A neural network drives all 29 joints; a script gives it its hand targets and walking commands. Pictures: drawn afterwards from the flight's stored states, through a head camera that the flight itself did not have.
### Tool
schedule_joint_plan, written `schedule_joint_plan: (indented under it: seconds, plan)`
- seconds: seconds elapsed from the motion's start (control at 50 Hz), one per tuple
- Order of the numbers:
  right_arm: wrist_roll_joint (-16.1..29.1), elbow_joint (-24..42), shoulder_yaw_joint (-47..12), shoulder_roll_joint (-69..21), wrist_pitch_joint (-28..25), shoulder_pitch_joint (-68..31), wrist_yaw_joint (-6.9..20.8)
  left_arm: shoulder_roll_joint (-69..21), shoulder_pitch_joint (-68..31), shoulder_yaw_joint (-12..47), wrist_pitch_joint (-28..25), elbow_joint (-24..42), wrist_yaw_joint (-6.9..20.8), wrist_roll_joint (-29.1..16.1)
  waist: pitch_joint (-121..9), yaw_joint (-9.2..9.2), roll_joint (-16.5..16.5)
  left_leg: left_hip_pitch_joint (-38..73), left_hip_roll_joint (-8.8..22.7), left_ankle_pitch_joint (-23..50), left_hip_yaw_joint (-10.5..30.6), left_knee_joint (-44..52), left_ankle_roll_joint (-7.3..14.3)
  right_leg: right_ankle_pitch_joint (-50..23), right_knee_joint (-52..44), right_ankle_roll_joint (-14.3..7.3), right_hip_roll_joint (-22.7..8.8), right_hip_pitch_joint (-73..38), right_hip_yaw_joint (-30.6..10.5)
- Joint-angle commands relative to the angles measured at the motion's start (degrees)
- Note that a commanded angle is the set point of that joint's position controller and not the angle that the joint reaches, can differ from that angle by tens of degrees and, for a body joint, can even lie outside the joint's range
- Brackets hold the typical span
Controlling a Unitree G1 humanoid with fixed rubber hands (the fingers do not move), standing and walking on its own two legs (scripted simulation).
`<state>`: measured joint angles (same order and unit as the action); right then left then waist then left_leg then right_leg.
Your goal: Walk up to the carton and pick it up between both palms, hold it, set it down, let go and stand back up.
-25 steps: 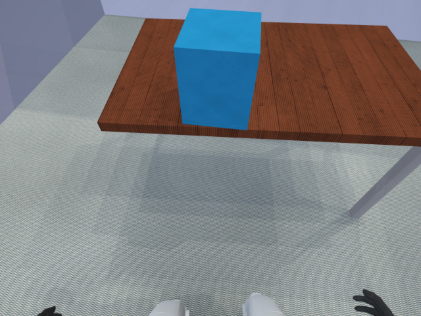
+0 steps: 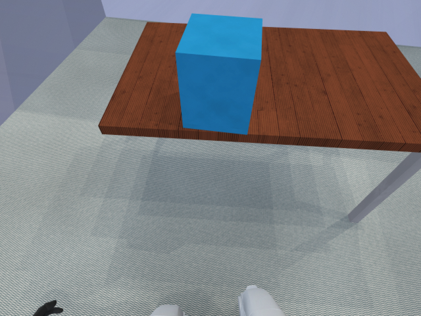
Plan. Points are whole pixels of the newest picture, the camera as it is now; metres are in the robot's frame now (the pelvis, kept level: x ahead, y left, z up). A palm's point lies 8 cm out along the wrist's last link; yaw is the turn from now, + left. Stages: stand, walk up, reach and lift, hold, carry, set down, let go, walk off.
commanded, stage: walk up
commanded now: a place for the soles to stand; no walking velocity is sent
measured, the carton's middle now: (220, 76) +0.73 -0.01 +0.03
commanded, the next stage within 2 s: none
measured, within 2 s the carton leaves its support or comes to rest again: neither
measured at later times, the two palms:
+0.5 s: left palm out of the picture +0.12 +0.36 -0.08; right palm (364, 289) +0.19 -0.30 -0.09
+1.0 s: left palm (45, 256) +0.24 +0.35 -0.07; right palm (359, 277) +0.21 -0.30 -0.10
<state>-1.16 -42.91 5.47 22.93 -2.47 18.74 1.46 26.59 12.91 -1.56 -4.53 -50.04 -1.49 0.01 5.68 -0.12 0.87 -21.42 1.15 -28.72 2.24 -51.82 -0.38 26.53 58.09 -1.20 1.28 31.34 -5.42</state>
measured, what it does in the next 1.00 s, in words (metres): walks ahead: left foot, then right foot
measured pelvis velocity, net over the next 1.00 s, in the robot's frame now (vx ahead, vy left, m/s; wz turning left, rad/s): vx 0.16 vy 0.02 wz -0.06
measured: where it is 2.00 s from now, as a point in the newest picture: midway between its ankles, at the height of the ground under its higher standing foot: (193, 307)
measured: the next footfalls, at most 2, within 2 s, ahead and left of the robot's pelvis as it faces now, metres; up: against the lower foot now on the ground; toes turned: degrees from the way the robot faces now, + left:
left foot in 0.48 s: +0.16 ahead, +0.13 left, +0.00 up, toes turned -2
right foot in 0.86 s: +0.26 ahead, -0.12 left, +0.00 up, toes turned +2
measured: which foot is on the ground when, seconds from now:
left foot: down 0.00-0.12, up 0.14-0.46, down 0.48-0.88, up 0.90-1.00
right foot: down 0.00-0.50, up 0.52-0.84, down 0.86-1.00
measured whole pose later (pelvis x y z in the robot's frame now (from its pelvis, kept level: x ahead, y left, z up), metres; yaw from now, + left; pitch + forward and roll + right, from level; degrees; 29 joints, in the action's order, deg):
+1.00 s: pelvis +0.16 +0.02 +0.01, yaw -3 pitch -4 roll +0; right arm -1.5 -44.1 6.4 23.3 0.6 16.7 1.5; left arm 25.1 17.2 -1.4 -6.6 -50.1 -1.8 0.0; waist 7.3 -0.1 2.7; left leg -21.8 0.0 -33.4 0.9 -62.9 1.5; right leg 20.1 47.8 -0.6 1.0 24.2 -5.8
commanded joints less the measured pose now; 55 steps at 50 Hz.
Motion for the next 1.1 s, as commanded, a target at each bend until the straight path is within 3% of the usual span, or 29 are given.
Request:
schedule_joint_plan:
  seconds: [0.0, 0.02, 0.06, 0.08, 0.1, 0.12, 0.14, 0.18, 0.22, 0.34, 0.4, 0.44, 0.46, 0.48, 0.5, 0.52, 0.54, 0.58, 0.74, 0.76, 0.8, 0.82, 0.84, 0.86, 0.88, 0.9, 0.94, 1.0, 1.08]
  plan:
    - [-1.0, 1.8, 5.2, 18.9, -1.9, -1.2, 0.1, 12.4, -2.1, -4.3, -2.5, 3.3, 2.1, 0.8, -1.4, -4.02, 11.0, 12.4, 16.5, 0.0, 21.1, 29.6, 15.1, 2.3, -7.4, 1.2, -3.2, 8.7, 7.3]
    - [-0.7, 2.5, 5.0, 19.1, -1.7, -2.9, 0.3, 12.2, -1.2, -4.2, -2.9, 2.8, 2.1, 0.5, -1.1, -2.64, 11.0, 8.1, 16.2, 4.0, 18.7, 27.3, 14.8, -0.3, -11.7, 1.0, -2.8, 3.1, 8.3]
    - [-0.6, 4.1, 3.7, 15.6, -1.1, -8.3, 0.5, 11.8, 11.7, -5.1, -3.8, -0.7, 1.2, 0.4, -6.0, 5.82, 6.5, -3.3, 10.4, 18.5, 7.8, 10.2, 9.4, -7.6, -22.9, 0.2, 1.2, -21.7, 11.3]
    - [-0.6, 4.1, 2.8, 11.9, -1.1, -6.6, 0.3, 14.7, 20.1, -6.6, -3.9, -2.8, 0.3, 0.6, -12.6, 9.62, -2.8, -8.4, 5.9, 22.1, 3.3, -9.1, 6.4, -5.8, -25.3, -1.1, 0.0, -33.8, 3.6]
    - [0.1, 4.8, 1.4, 7.3, -1.2, -3.3, 0.4, 19.9, 22.4, -7.9, -4.1, -1.8, -0.5, 0.8, -14.1, 9.04, -15.8, -20.5, -3.0, 1.5, -0.2, -22.0, 1.4, 7.1, -32.1, -5.8, -12.2, -39.2, -26.8]
    - [0.1, 5.5, 1.9, 12.1, -0.6, -4.5, -0.1, 22.3, 18.4, -7.9, -3.8, -0.2, -0.1, 0.0, -10.6, 6.08, -13.0, -29.1, -4.9, -6.4, 0.6, -23.3, 1.5, 15.4, -42.2, -11.9, -19.4, -36.1, -50.0]
    - [-0.3, 3.9, 2.7, 16.5, -0.1, -6.5, -0.5, 22.2, 13.1, -7.3, -3.4, 0.9, 0.0, -0.3, -5.3, 4.94, -4.6, -28.5, -1.0, -5.6, 4.3, -24.8, 2.0, 17.3, -42.2, -13.3, -20.7, -30.5, -51.1]
    - [-0.3, 2.7, 3.0, 16.3, 0.3, -4.8, -0.3, 18.9, 8.4, -6.1, -3.1, 1.6, -0.5, -0.6, 2.0, 1.57, -2.6, -25.9, 1.5, -2.5, 4.7, -21.9, 2.2, 2.8, -37.6, -12.2, -17.2, -23.2, -41.2]
    - [-0.2, 1.3, 3.5, 15.3, 1.0, -2.4, 0.2, 17.2, 7.6, -5.7, -3.0, 1.8, -0.5, -0.3, 2.1, 0.12, -5.7, -20.3, 2.3, 0.6, 3.7, -17.9, 2.3, -1.2, -37.3, -9.7, -14.0, -18.6, -34.5]
    - [-0.7, 1.9, 3.9, 15.1, 0.6, -8.0, 0.9, 18.0, 7.4, -6.1, -2.4, 2.8, -0.1, 0.8, 2.6, 1.40, -12.1, -15.6, 2.0, -6.9, 2.1, -4.4, 1.8, 9.3, -35.4, -16.0, -14.4, -11.6, -31.9]
    - [-0.7, 1.6, 4.5, 15.2, -0.3, -6.4, 1.0, 18.6, 6.8, -5.8, -1.9, 3.2, -0.1, 0.8, -0.2, 0.31, -11.7, -9.8, 1.5, -3.6, 1.4, 3.6, 3.1, -2.0, -30.7, -16.2, -15.8, -12.6, -30.6]
    - [-0.7, -1.8, 5.3, 14.6, -1.5, 4.6, 0.4, 15.4, 1.1, -4.4, -1.3, 4.8, 0.0, 0.6, -6.8, -7.26, -6.9, 13.0, -1.0, 5.0, -1.2, 17.5, 3.8, -10.2, -15.6, -10.5, -9.7, -2.5, -17.8]
    - [-1.7, -3.9, 6.6, 17.6, -2.1, 12.5, -0.3, 9.5, 0.3, -3.0, -1.2, 5.5, -0.2, 0.3, -8.9, -11.67, 6.3, 26.0, 2.9, -3.0, 8.6, 27.0, 3.6, -14.2, 4.4, -6.0, -2.4, 8.2, -7.8]
    - [-1.6, -2.5, 7.3, 21.6, -2.2, 11.6, -0.8, 4.4, 2.0, -1.5, -1.4, 5.1, -0.7, -0.4, -4.3, -10.85, 17.5, 28.1, 14.1, -10.6, 33.1, 36.9, 3.5, 3.7, 15.7, -1.7, 7.6, 22.8, -3.2]
    - [0.1, -0.7, 7.2, 22.8, -2.1, 6.5, -0.5, 11.7, 0.9, -2.8, -1.3, 5.3, -1.1, -0.1, -2.9, -7.94, 7.1, 22.2, 20.7, -11.4, 43.6, 40.0, 6.7, 5.0, 15.3, -1.0, 4.1, 22.7, -3.7]
    - [0.7, 0.0, 6.7, 21.3, -1.8, 3.3, -0.3, 14.0, 0.2, -3.3, -1.5, 4.3, -1.0, 0.1, 0.8, -6.27, 2.6, 17.4, 19.1, -5.8, 37.5, 37.9, 6.1, 1.1, 14.1, -0.9, 1.3, 20.0, -2.6]
    - [0.7, 0.6, 5.9, 18.9, -2.0, 0.9, -0.4, 13.4, 2.5, -3.2, -1.5, 3.2, -0.5, -0.4, 1.9, -4.32, 2.9, 17.4, 16.3, 2.6, 30.3, 35.3, 5.3, -1.6, 11.9, -0.5, 0.0, 18.8, -1.6]
    - [0.0, 1.9, 5.0, 15.9, -2.0, 0.6, -0.6, 12.3, 5.9, -3.4, -1.5, 1.9, 0.2, -0.4, -2.0, -2.93, 9.3, 19.4, 12.9, 15.0, 20.8, 30.8, 5.2, -4.0, 7.0, 0.1, -1.9, 14.9, 0.7]
    - [-0.5, 3.8, 5.2, 16.8, -0.4, 4.2, 0.0, 11.2, -0.5, -2.6, -2.4, 3.7, -0.4, -0.6, -0.5, -5.42, 12.9, 16.2, 13.9, 26.1, 15.6, 26.2, 13.6, -2.1, -8.7, 0.0, -2.9, 9.1, 8.2]
    - [-0.5, 4.2, 5.0, 16.6, -0.2, 3.4, 0.2, 11.0, 0.0, -2.6, -2.9, 3.4, -0.5, -0.7, -0.1, -5.02, 12.9, 13.6, 13.7, 28.2, 14.2, 25.2, 14.7, -2.7, -11.4, -0.2, -2.6, 5.8, 9.1]
    - [-0.1, 5.6, 4.3, 14.9, 0.8, -1.2, 0.5, 10.0, 8.7, -2.7, -3.7, 0.5, -1.0, -0.6, -5.3, -0.12, 9.4, 6.7, 9.9, 32.6, 6.2, 14.6, 11.9, -11.2, -23.3, -0.5, -0.1, -12.3, 11.3]
    - [0.0, 6.0, 3.7, 12.3, 1.1, -2.1, 0.6, 11.8, 15.3, -4.0, -3.9, -1.4, -1.7, -0.1, -9.5, 3.68, 4.6, 2.0, 7.1, 34.2, 3.3, 3.7, 9.2, -15.3, -25.7, -0.8, 1.3, -24.2, 11.2]
    - [0.0, 6.0, 3.0, 9.5, 1.0, 0.0, 0.5, 15.1, 20.9, -5.6, -3.9, -2.1, -2.4, 0.3, -14.3, 6.49, -1.5, -4.3, 3.6, 28.0, 1.1, -11.1, 6.2, -12.9, -26.3, -3.1, -2.5, -32.7, 0.6]
    - [-0.1, 6.8, 2.1, 7.1, 1.1, 3.1, 0.4, 19.4, 22.1, -6.8, -3.7, -1.2, -2.8, 0.5, -15.2, 5.26, -11.9, -17.2, -1.9, -0.9, 0.1, -18.4, 2.7, -4.0, -27.9, -8.1, -13.5, -40.2, -23.9]
    - [-0.4, 7.2, 3.0, 12.4, 2.0, -0.5, 0.4, 22.2, 20.9, -7.1, -3.1, -0.5, -2.6, 0.2, -11.8, 5.28, -11.2, -25.0, -3.7, -7.6, 1.6, -22.3, 2.2, 12.7, -39.9, -14.1, -21.9, -34.2, -47.8]
    - [-0.9, 6.4, 3.7, 16.6, 2.9, -3.8, 0.2, 22.3, 15.2, -6.7, -2.8, -0.1, -2.7, -0.1, -5.1, 4.10, -5.4, -24.7, -0.3, -9.0, 4.8, -22.8, 1.9, 16.2, -40.4, -16.7, -23.7, -26.3, -48.6]
    - [-0.9, 4.8, 4.1, 16.1, 3.1, -2.7, 0.5, 19.3, 9.9, -5.8, -2.4, 0.9, -3.0, -0.3, 3.2, 1.19, -3.4, -22.2, 2.4, -5.4, 5.2, -18.6, 2.0, 8.4, -36.9, -15.6, -18.8, -17.2, -37.5]
    - [-0.8, 2.3, 4.6, 14.4, 3.3, -0.6, 1.1, 17.9, 8.6, -5.4, -2.0, 1.5, -2.3, 0.9, 0.7, -0.05, -11.4, -15.2, 1.0, -6.1, 2.2, -12.1, 2.3, 3.4, -34.2, -13.5, -13.4, -13.4, -29.2]
    - [0.1, 0.2, 4.4, 13.6, 1.6, 0.1, 0.2, 17.1, 4.0, -5.0, -0.9, 3.0, -1.6, 1.2, -2.9, -1.57, -15.7, -4.6, 0.9, -2.6, -0.4, 3.9, 2.6, -9.8, -27.1, -14.3, -13.7, -9.8, -22.6]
